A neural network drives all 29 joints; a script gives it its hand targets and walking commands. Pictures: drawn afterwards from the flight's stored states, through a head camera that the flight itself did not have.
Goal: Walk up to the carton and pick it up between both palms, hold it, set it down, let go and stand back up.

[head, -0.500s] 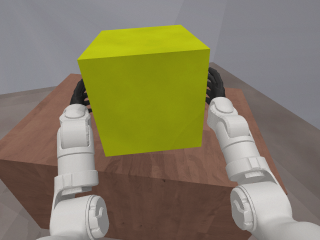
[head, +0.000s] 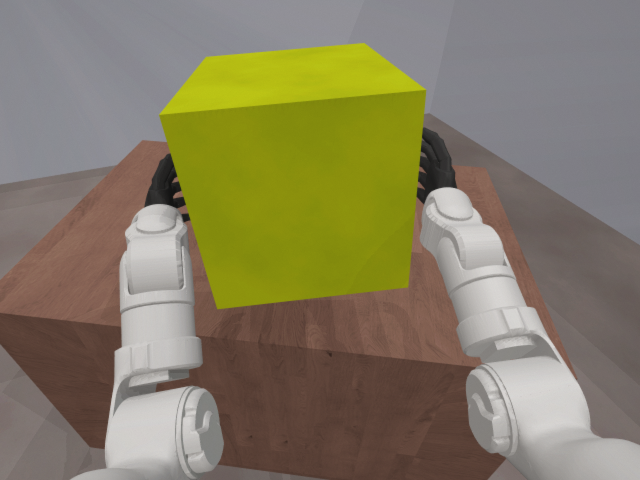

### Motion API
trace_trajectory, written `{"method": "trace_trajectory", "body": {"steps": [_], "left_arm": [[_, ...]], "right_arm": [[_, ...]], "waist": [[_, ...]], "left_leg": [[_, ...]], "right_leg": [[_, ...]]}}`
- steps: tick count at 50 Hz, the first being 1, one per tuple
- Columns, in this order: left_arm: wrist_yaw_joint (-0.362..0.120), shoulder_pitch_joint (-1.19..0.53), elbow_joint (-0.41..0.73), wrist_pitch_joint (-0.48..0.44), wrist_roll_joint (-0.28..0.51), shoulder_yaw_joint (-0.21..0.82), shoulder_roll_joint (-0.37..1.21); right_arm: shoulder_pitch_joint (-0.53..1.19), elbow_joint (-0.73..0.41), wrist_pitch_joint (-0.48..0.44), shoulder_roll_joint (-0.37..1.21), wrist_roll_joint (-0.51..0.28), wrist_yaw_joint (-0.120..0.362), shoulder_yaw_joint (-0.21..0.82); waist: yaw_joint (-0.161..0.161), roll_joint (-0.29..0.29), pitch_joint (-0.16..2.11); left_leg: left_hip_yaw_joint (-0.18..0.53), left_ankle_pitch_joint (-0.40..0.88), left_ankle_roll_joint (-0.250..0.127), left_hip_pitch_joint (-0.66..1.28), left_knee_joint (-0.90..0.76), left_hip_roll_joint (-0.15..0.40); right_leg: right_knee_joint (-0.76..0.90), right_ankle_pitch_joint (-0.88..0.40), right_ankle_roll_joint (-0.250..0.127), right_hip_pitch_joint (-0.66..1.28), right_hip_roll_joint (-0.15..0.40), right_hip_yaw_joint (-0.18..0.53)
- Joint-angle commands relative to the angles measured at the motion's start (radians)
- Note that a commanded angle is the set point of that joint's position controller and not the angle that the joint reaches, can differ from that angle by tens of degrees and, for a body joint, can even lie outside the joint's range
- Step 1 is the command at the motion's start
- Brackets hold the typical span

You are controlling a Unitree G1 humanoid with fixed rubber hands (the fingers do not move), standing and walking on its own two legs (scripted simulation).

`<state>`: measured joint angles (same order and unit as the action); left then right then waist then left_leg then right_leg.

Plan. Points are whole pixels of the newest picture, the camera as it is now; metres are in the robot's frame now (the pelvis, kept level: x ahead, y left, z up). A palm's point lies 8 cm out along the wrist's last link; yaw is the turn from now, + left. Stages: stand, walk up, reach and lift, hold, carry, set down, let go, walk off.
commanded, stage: hold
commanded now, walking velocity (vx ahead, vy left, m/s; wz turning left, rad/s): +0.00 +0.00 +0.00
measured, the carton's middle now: (298, 162) +0.48 +0.00 +0.20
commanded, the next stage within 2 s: set down in 0.38 s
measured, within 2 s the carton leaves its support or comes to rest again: neither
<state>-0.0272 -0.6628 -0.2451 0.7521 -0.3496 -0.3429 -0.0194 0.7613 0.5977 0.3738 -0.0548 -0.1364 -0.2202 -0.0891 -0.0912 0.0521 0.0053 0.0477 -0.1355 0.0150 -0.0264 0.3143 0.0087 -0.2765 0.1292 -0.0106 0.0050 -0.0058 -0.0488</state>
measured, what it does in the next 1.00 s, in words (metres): stands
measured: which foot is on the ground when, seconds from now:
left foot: down 0.00-1.00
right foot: down 0.00-1.00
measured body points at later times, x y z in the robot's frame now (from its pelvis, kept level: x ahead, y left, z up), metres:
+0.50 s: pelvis +0.01 +0.00 +0.00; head -0.04 +0.02 +0.45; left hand +0.37 +0.17 +0.19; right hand +0.37 -0.17 +0.19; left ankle +0.04 +0.13 -0.75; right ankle +0.03 -0.11 -0.75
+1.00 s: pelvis +0.04 -0.01 +0.00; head +0.00 +0.01 +0.45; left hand +0.39 +0.17 +0.08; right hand +0.41 -0.16 +0.13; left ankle +0.04 +0.13 -0.75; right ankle +0.03 -0.11 -0.75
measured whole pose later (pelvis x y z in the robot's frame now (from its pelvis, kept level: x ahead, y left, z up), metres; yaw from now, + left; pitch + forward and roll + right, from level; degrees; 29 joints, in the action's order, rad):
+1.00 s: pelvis +0.04 -0.01 +0.00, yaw +0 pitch -8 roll +0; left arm 0.05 -0.41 -0.39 0.45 -0.34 -0.28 0.04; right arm 0.58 0.75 -0.09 0.05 0.05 -0.12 -0.21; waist -0.05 0.05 -0.06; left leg 0.04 -0.17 0.03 0.03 0.27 0.01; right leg -0.28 0.19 -0.02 0.04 0.00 -0.06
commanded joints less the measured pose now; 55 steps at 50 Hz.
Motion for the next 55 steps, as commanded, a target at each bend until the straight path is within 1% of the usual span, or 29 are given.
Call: {"method": "trace_trajectory", "body": {"steps": [1,5,6,7,8,9,11,12,13,14,15,16,18,19,20,21,22,23,25,27,29,33,36,39,41,44,47,51,55], "left_arm": [[-0.212,-0.924,0.266,-0.118,0.2,0.385,0.454],[-0.207,-0.891,0.248,-0.131,0.241,0.435,0.484],[-0.203,-0.926,0.32,-0.147,0.258,0.468,0.484],[-0.195,-0.898,0.316,-0.15,0.27,0.481,0.505],[-0.188,-0.899,0.318,-0.157,0.255,0.473,0.485],[-0.18,-0.877,0.356,-0.16,0.266,0.495,0.507],[-0.172,-0.84,0.376,-0.157,0.257,0.491,0.485],[-0.174,-0.836,0.344,-0.149,0.25,0.459,0.455],[-0.176,-0.779,0.408,-0.139,0.263,0.495,0.491],[-0.181,-0.738,0.375,-0.129,0.246,0.457,0.445],[-0.188,-0.728,0.398,-0.126,0.236,0.449,0.442],[-0.183,-0.75,0.46,-0.132,0.258,0.486,0.459],[-0.175,-0.745,0.483,-0.131,0.26,0.501,0.466],[-0.172,-0.746,0.472,-0.125,0.244,0.487,0.454],[-0.173,-0.738,0.467,-0.103,0.275,0.544,0.505],[-0.17,-0.774,0.453,-0.095,0.283,0.565,0.515],[-0.171,-0.789,0.455,-0.099,0.287,0.562,0.51],[-0.179,-0.825,0.365,-0.11,0.259,0.492,0.44],[-0.189,-0.769,0.297,-0.122,0.224,0.459,0.455],[-0.197,-0.754,0.214,-0.138,0.182,0.433,0.48],[-0.211,-0.739,0.145,-0.165,0.132,0.386,0.493],[-0.248,-0.681,0.095,-0.239,0.035,0.275,0.472],[-0.249,-0.703,0.11,-0.303,0.022,0.261,0.474],[-0.219,-0.733,0.14,-0.37,0.051,0.31,0.497],[-0.187,-0.753,0.158,-0.42,0.081,0.374,0.523],[-0.129,-0.837,0.221,-0.498,0.146,0.515,0.582],[-0.075,-0.925,0.331,-0.57,0.202,0.623,0.642],[-0.058,-0.885,0.411,-0.597,0.233,0.654,0.634],[-0.084,-0.752,0.35,-0.514,0.19,0.596,0.555]], "right_arm": [[0.719,-0.18,-0.055,0.521,-0.077,0.213,0.245],[0.762,-0.291,-0.071,0.531,-0.083,0.197,0.285],[0.741,-0.305,-0.077,0.547,-0.095,0.195,0.297],[0.756,-0.349,-0.087,0.546,-0.11,0.193,0.317],[0.747,-0.34,-0.082,0.544,-0.109,0.19,0.328],[0.763,-0.398,-0.088,0.571,-0.131,0.188,0.367],[0.704,-0.4,-0.077,0.558,-0.14,0.182,0.39],[0.701,-0.38,-0.068,0.533,-0.12,0.178,0.371],[0.713,-0.485,-0.082,0.533,-0.149,0.169,0.41],[0.694,-0.484,-0.068,0.534,-0.16,0.159,0.422],[0.685,-0.481,-0.059,0.535,-0.17,0.15,0.439],[0.703,-0.541,-0.067,0.543,-0.183,0.15,0.467],[0.679,-0.526,-0.06,0.535,-0.196,0.146,0.473],[0.65,-0.505,-0.054,0.517,-0.177,0.146,0.45],[0.726,-0.574,-0.053,0.541,-0.199,0.148,0.479],[0.746,-0.545,-0.044,0.547,-0.19,0.15,0.462],[0.759,-0.562,-0.054,0.55,-0.177,0.152,0.446],[0.832,-0.62,-0.079,0.526,-0.149,0.157,0.412],[0.795,-0.539,-0.087,0.531,-0.112,0.16,0.386],[0.77,-0.431,-0.108,0.547,-0.057,0.17,0.324],[0.722,-0.317,-0.152,0.54,0.006,0.196,0.238],[0.574,-0.143,-0.243,0.509,0.142,0.251,0.101],[0.493,-0.033,-0.297,0.51,0.212,0.277,0.053],[0.431,0.05,-0.356,0.538,0.246,0.293,0.059],[0.421,0.077,-0.407,0.558,0.245,0.294,0.084],[0.491,0.029,-0.494,0.581,0.206,0.284,0.174],[0.548,-0.075,-0.555,0.635,0.169,0.266,0.287],[0.544,-0.235,-0.566,0.692,0.141,0.236,0.409],[0.538,-0.29,-0.508,0.637,0.103,0.213,0.443]], "waist": [[-0.018,-0.146,0.338],[-0.043,-0.118,0.445],[-0.046,-0.118,0.471],[-0.045,-0.117,0.506],[-0.033,-0.124,0.483],[-0.021,-0.122,0.55],[-0.024,-0.097,0.528],[-0.027,-0.087,0.492],[-0.029,-0.09,0.557],[-0.002,-0.06,0.52],[0.008,-0.049,0.492],[-0.015,-0.052,0.568],[-0.009,-0.067,0.556],[-0.007,-0.091,0.489],[0.007,-0.096,0.529],[-0.013,-0.114,0.488],[-0.006,-0.109,0.492],[0.0,-0.035,0.519],[0.007,-0.034,0.431],[0.014,-0.051,0.338],[0.027,-0.081,0.272],[0.036,-0.104,0.189],[0.02,-0.097,0.16],[0.009,-0.095,0.164],[0.003,-0.106,0.221],[-0.011,-0.109,0.431],[-0.019,-0.091,0.638],[0.003,-0.066,0.785],[0.042,-0.057,0.68]], "left_leg": [[-0.073,0.052,0.01,0.032,-0.079,-0.041],[-0.066,0.165,0.025,0.073,-0.034,-0.053],[-0.07,0.212,0.029,0.086,-0.013,-0.059],[-0.064,0.249,0.038,0.112,0.001,-0.062],[-0.066,0.236,0.039,0.094,0.004,-0.066],[-0.064,0.293,0.038,0.112,0.014,-0.066],[-0.056,0.352,0.041,0.133,0.03,-0.058],[-0.055,0.301,0.037,0.125,0.026,-0.057],[-0.043,0.393,0.041,0.167,0.04,-0.059],[-0.052,0.405,0.034,0.138,0.043,-0.069],[-0.055,0.392,0.032,0.132,0.034,-0.074],[-0.055,0.408,0.036,0.158,0.045,-0.071],[-0.053,0.427,0.044,0.167,0.043,-0.069],[-0.052,0.38,0.046,0.153,0.032,-0.066],[-0.06,0.341,0.051,0.193,0.029,-0.063],[-0.064,0.284,0.049,0.188,0.024,-0.057],[-0.068,0.26,0.045,0.191,0.024,-0.058],[-0.059,0.274,-0.009,0.14,0.03,-0.068],[-0.063,0.145,-0.018,0.082,-0.016,-0.064],[-0.079,-0.017,-0.027,0.044,-0.069,-0.057],[-0.093,-0.094,-0.024,0.027,-0.101,-0.044],[-0.113,-0.129,-0.01,0.005,-0.129,-0.026],[-0.125,-0.078,0.005,0.031,-0.138,-0.019],[-0.132,0.028,0.023,0.091,-0.133,-0.01],[-0.134,0.161,0.048,0.174,-0.103,-0.005],[-0.123,0.443,0.083,0.311,-0.014,-0.013],[-0.106,0.632,0.085,0.326,0.056,-0.024],[-0.09,0.615,0.047,0.151,0.084,-0.055],[-0.071,0.442,0.006,0.037,0.042,-0.07]], "right_leg": [[0.028,-0.005,0.043,0.075,-0.033,-0.037],[0.017,-0.096,0.048,0.126,-0.039,-0.036],[0.011,-0.148,0.046,0.126,-0.039,-0.028],[0.004,-0.169,0.045,0.12,-0.044,-0.032],[0.012,-0.163,0.055,0.115,-0.035,-0.03],[-0.003,-0.204,0.057,0.13,-0.047,-0.034],[-0.009,-0.264,0.057,0.142,-0.054,-0.035],[0.008,-0.23,0.058,0.125,-0.052,-0.038],[-0.012,-0.332,0.055,0.155,-0.056,-0.032],[-0.008,-0.378,0.07,0.171,-0.048,-0.028],[-0.009,-0.382,0.078,0.199,-0.048,-0.018],[-0.016,-0.382,0.08,0.211,-0.052,-0.029],[-0.013,-0.385,0.071,0.194,-0.056,-0.023],[0.0,-0.333,0.067,0.165,-0.053,-0.019],[0.011,-0.293,0.065,0.147,-0.059,-0.032],[0.024,-0.219,0.058,0.105,-0.058,-0.037],[0.029,-0.196,0.058,0.066,-0.056,-0.036],[0.028,-0.211,0.057,0.159,-0.042,-0.038],[0.029,-0.17,0.057,0.162,-0.027,-0.033],[0.04,-0.04,0.05,0.104,-0.021,-0.034],[0.048,0.097,0.033,0.061,-0.023,-0.05],[0.036,0.139,0.015,0.103,-0.019,-0.066],[0.03,0.104,0.023,0.107,-0.013,-0.075],[0.026,0.035,0.038,0.087,-0.01,-0.089],[0.023,-0.042,0.051,0.065,-0.018,-0.104],[0.003,-0.254,0.06,0.076,-0.041,-0.109],[-0.038,-0.469,0.063,0.136,-0.046,-0.083],[-0.113,-0.748,0.079,0.321,-0.015,-0.037],[-0.143,-0.85,0.101,0.432,0.022,-0.016]]}}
